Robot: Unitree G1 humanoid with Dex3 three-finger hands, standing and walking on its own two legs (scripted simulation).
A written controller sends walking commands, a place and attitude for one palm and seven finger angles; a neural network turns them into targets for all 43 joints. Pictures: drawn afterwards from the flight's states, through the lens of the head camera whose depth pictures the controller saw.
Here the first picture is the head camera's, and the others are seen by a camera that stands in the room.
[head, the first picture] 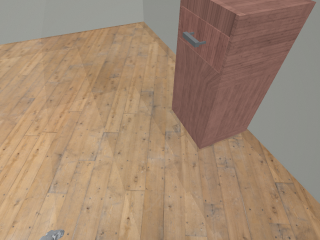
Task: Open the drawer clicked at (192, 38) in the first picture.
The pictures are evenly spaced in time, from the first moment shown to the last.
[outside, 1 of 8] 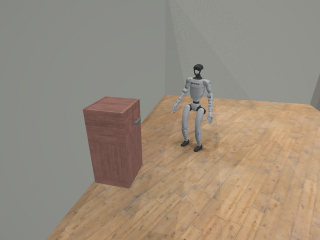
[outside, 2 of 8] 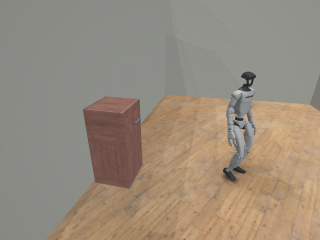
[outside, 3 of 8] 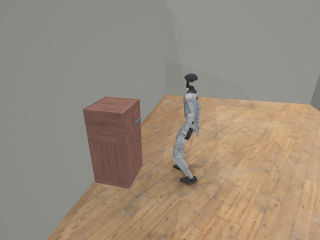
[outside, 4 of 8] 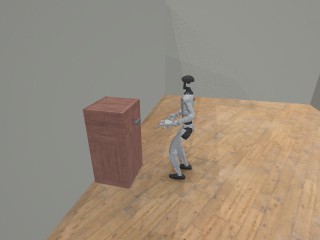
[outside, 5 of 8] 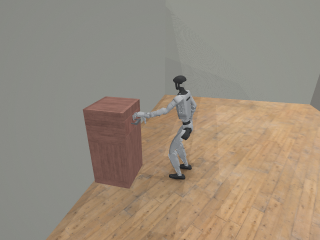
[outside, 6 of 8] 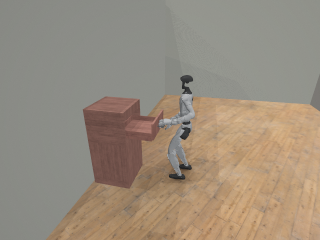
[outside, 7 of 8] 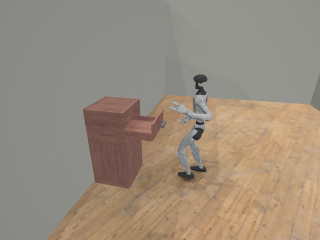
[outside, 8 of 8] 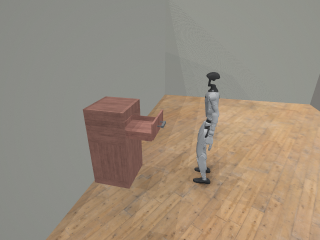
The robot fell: no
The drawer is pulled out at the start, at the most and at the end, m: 0.00 0.30 0.30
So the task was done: yes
